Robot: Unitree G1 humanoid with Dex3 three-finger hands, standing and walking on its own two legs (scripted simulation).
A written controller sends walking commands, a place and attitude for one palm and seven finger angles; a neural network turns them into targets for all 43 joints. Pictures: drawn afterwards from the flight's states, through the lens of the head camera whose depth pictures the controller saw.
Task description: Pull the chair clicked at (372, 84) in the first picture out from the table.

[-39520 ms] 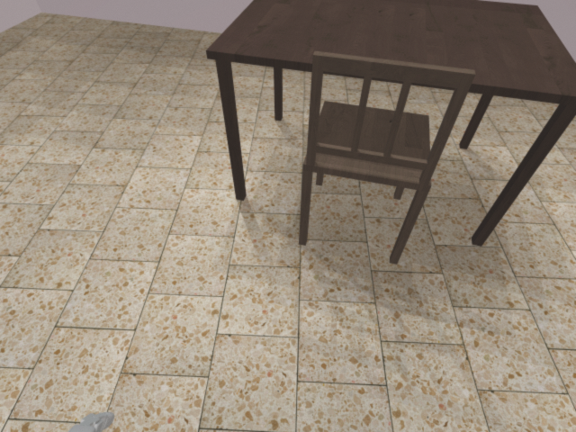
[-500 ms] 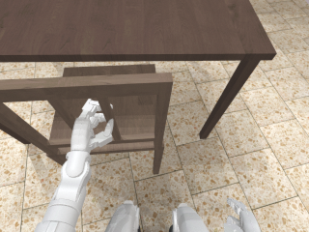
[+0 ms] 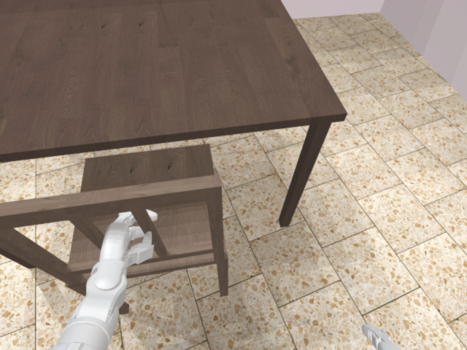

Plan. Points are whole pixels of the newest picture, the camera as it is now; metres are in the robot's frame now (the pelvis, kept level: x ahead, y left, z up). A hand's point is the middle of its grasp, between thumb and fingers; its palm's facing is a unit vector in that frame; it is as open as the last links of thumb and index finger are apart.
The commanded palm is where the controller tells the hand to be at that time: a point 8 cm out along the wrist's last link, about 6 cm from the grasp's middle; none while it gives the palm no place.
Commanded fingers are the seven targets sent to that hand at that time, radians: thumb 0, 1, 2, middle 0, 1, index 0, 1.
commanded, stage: step backward, pulling the chair out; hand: left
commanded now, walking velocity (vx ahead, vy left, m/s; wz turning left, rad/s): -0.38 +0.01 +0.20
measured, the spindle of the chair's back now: (100, 240) +0.34 +0.27 -0.10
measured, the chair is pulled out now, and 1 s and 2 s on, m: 0.06 0.12 0.17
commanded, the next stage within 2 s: none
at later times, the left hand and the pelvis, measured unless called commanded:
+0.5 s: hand (136, 282) +0.25 +0.17 -0.06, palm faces +0.06 -0.94 -0.32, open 5.6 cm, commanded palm +0.22 +0.22 -0.05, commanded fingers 0.00 0.90 0.90 -0.50 -1.45 -0.50 -1.45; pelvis -0.05 -0.01 +0.00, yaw +2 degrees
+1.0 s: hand (136, 282) +0.25 +0.17 -0.06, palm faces +0.07 -0.94 -0.33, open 5.7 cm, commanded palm +0.22 +0.22 -0.05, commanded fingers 0.00 0.90 0.90 -0.50 -1.45 -0.50 -1.45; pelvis -0.05 -0.01 -0.01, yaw +3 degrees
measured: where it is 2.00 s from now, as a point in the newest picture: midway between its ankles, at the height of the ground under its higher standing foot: outside the picture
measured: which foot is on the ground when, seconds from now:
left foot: down 0.00-1.00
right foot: down 0.00-1.00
